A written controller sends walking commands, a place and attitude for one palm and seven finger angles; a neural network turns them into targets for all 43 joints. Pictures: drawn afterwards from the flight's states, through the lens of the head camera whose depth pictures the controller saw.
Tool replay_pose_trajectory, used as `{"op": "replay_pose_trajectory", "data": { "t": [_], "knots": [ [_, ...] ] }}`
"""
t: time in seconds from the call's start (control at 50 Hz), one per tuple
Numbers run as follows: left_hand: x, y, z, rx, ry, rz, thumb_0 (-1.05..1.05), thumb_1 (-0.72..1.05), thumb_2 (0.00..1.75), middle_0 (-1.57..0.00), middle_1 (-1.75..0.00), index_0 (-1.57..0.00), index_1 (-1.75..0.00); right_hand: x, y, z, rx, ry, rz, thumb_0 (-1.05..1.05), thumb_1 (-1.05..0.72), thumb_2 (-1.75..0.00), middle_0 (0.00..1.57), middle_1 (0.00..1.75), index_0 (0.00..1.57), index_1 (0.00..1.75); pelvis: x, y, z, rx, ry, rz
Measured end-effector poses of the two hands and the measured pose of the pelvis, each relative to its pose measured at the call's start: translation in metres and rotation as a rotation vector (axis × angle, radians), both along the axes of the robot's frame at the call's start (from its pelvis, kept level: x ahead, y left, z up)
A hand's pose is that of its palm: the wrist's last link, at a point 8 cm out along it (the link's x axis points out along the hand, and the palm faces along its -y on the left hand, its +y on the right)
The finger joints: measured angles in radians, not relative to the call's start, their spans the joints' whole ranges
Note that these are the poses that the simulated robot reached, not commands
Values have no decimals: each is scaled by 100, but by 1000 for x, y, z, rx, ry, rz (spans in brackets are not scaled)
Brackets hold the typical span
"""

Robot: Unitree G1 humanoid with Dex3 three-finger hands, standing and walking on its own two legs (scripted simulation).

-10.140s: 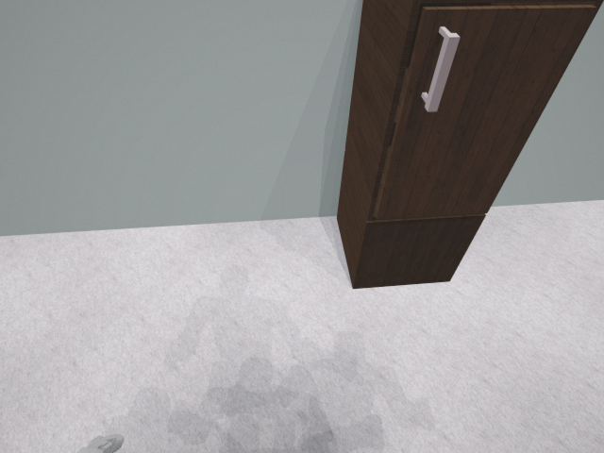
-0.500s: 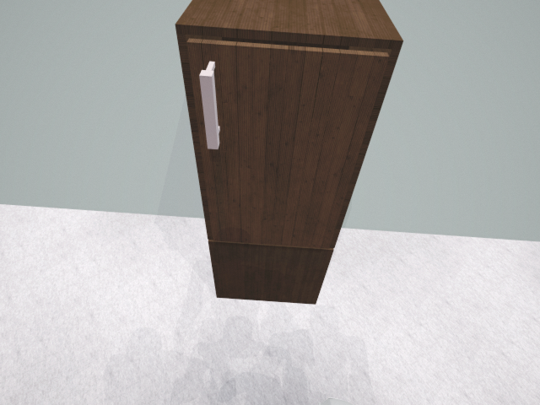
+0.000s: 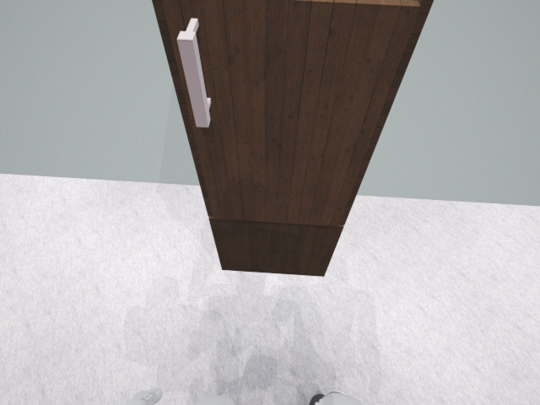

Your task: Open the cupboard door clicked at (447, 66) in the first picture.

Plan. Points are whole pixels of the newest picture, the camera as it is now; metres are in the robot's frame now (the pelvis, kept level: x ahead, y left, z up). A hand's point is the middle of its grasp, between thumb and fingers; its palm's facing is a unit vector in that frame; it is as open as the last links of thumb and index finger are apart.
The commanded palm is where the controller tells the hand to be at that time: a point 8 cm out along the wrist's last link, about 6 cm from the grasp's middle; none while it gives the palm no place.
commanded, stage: come to a stop and stand still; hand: left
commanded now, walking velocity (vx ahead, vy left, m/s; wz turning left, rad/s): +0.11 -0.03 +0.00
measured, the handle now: (198, 76) +0.57 +0.15 +0.15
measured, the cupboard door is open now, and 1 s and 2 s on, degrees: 0 0 0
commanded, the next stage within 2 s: look again from close up in 0.92 s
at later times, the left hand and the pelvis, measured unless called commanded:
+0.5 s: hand out of the picture +0.00 +0.18 -0.17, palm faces -0.04 -0.98 -0.22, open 7.4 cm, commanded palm none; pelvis -0.02 +0.00 +0.01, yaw -3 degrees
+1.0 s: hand out of the picture -0.03 +0.14 -0.16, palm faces +0.01 -0.98 -0.18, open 7.3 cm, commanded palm none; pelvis -0.03 -0.03 +0.01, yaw -1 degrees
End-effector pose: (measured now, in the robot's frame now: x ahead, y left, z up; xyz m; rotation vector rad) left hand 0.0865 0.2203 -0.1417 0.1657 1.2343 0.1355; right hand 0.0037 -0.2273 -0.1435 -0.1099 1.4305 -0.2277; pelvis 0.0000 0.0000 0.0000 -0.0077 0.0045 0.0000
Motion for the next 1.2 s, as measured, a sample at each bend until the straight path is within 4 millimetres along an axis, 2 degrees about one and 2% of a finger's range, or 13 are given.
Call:
{"op": "replay_pose_trajectory", "data": {
  "t": [0.06, 0.14, 0.2, 0.28, 0.38, 0.48, 0.56, 0.78, 0.98, 1.2],
  "knots": [
    [-17, 21, -10, -9, 18, 20, 0, 92, 90, -20, -30, -20, -30, 14, 4, 4, -42, -92, 22, 0, -91, -90, 20, 30, 20, 30, -7, 14, -6, 3, -14, -9],
    [-41, 39, -3, -12, 63, 38, 0, 92, 90, -20, -30, -20, -30, 22, 17, 20, -54, -155, 46, 0, -91, -90, 19, 30, 20, 30, -8, 24, 5, 1, -20, -23],
    [-58, 46, 5, -14, 86, 51, 0, 91, 90, -19, -30, -20, -30, 24, 26, 27, -52, -165, 59, 0, -92, -90, 20, 30, 20, 30, -6, 29, 13, -5, -11, -19],
    [-81, 48, 9, -12, 146, 53, 0, 91, 90, -19, -30, -20, -30, 22, 27, 30, -50, -159, 54, 1, -94, -90, 20, 30, 21, 30, -6, 30, 18, -1, 0, -29],
    [-94, 38, 11, -9, 216, 29, 0, 91, 90, -19, -30, -20, -30, 3, 20, 26, -39, -116, 24, 0, -93, -90, 20, 30, 21, 30, -9, 22, 18, 2, 4, -36],
    [-89, 17, 8, 15, 179, -7, 1, 91, 90, -19, -30, -20, -30, -26, 5, 10, -1, -45, -5, 0, -92, -90, 20, 30, 21, 30, -15, 4, 10, 20, 7, -47],
    [-87, -4, 7, 13, 151, -44, 0, 91, 90, -19, -30, -20, -30, -38, -7, 3, 13, -38, -9, 1, -91, -90, 20, 30, 21, 30, -20, -6, 6, 5, 0, -43],
    [-91, -23, 9, 15, 65, -12, 1, 93, 90, -20, -30, -20, -30, -38, -15, -1, 43, -90, 19, 1, -91, -90, 20, 30, 20, 30, -25, -27, 5, 12, -33, -25],
    [-118, -32, 8, -13, 99, 18, 1, 92, 90, -20, -30, -20, -30, -46, -18, 4, 40, -79, 41, 1, -92, -90, 20, 30, 20, 30, -32, -31, 8, 12, -37, -20],
    [-145, -33, 5, -41, 155, 36, 0, 91, 90, -20, -30, -20, -30, -55, -10, 8, 33, -57, 45, 1, -91, -90, 20, 30, 20, 30, -40, -24, 11, 8, -40, -21]
  ]
}}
